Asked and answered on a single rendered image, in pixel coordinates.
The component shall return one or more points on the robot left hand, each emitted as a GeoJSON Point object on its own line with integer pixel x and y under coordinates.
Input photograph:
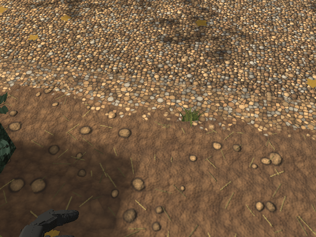
{"type": "Point", "coordinates": [49, 220]}

